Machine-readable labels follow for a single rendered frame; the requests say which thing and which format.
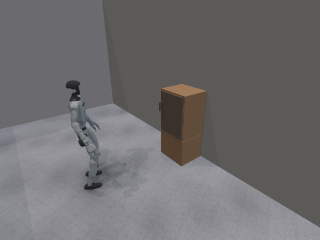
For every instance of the robot right shin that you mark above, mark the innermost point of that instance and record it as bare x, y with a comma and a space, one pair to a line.
93, 168

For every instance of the right robot upper arm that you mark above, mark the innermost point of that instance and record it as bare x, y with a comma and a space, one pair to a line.
74, 108

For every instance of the robot right hand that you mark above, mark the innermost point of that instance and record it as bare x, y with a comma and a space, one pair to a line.
92, 148

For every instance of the robot right forearm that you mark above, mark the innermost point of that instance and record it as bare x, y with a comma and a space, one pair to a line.
81, 134

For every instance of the robot right thigh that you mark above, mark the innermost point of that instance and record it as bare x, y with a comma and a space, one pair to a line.
83, 145

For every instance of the robot left hand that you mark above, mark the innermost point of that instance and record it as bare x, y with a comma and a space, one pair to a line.
93, 123

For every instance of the cupboard door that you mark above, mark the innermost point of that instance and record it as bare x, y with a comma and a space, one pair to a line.
172, 114

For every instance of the robot left forearm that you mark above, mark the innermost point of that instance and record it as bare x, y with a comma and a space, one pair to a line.
88, 119

